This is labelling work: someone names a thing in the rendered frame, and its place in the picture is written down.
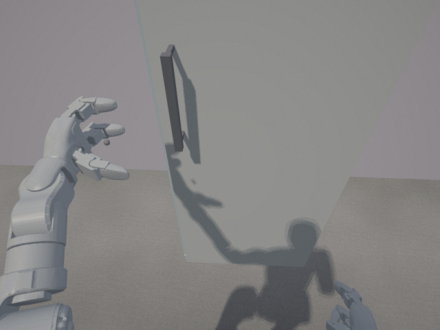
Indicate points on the right robot hand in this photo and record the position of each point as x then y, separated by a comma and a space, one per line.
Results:
359, 316

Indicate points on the handle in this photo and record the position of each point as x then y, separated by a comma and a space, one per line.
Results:
171, 96

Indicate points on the fridge door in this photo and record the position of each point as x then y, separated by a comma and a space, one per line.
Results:
277, 100

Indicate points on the robot left upper arm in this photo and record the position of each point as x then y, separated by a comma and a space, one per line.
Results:
50, 317

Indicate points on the robot left forearm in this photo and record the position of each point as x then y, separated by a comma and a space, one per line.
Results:
34, 265

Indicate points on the left robot hand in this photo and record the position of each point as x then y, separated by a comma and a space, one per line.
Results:
65, 136

